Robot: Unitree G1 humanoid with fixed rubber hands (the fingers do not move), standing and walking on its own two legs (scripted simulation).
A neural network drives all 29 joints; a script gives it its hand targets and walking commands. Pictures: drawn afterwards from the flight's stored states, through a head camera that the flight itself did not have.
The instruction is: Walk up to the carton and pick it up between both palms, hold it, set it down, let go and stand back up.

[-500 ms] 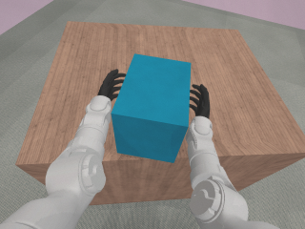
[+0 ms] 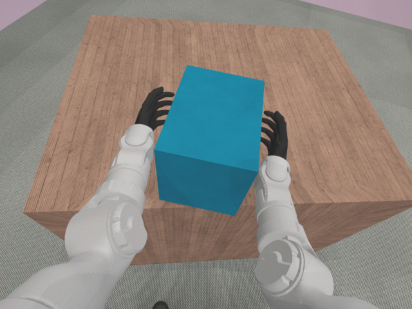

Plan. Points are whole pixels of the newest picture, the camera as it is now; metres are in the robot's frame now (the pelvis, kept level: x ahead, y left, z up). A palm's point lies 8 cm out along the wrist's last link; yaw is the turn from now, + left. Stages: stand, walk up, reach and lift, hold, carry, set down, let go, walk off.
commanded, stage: set down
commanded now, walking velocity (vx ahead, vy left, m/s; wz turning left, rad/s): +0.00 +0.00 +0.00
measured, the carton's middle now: (211, 141) +0.45 +0.01 +0.02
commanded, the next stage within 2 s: none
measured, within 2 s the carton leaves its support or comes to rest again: neither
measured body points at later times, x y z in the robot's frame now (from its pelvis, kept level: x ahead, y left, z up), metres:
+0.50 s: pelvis +0.00 +0.00 +0.00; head +0.07 +0.04 +0.44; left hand +0.45 +0.14 +0.06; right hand +0.41 -0.12 +0.06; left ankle +0.03 +0.11 -0.75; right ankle -0.05 -0.13 -0.75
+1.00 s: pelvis +0.00 +0.00 +0.00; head +0.08 +0.04 +0.44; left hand +0.45 +0.14 +0.05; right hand +0.41 -0.12 +0.06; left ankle +0.03 +0.11 -0.75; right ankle -0.05 -0.13 -0.75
